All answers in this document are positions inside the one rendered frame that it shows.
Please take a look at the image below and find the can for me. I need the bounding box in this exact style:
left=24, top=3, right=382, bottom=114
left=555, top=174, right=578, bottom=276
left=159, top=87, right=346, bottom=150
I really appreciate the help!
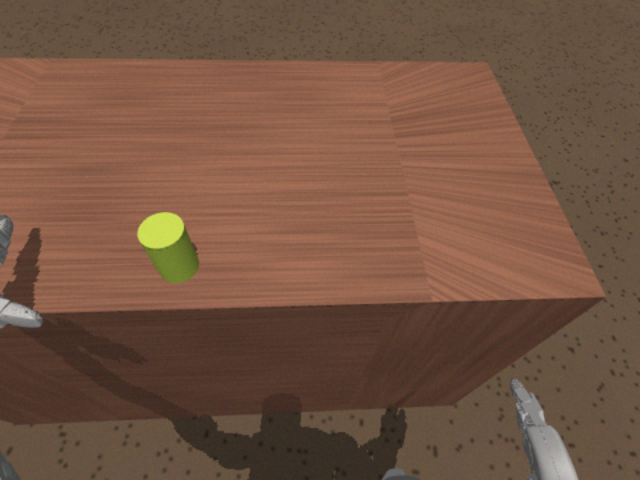
left=137, top=212, right=199, bottom=283

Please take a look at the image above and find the right robot hand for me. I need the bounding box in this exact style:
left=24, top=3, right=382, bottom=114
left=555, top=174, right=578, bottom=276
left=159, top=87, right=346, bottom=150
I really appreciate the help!
left=510, top=378, right=578, bottom=480

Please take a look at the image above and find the left robot arm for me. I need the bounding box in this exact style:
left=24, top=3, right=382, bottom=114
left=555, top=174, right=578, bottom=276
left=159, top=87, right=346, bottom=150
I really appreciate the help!
left=0, top=451, right=21, bottom=480

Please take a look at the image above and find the left robot hand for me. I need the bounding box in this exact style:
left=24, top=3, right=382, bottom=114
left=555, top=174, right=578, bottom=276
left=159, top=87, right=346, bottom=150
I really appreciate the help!
left=0, top=215, right=43, bottom=329

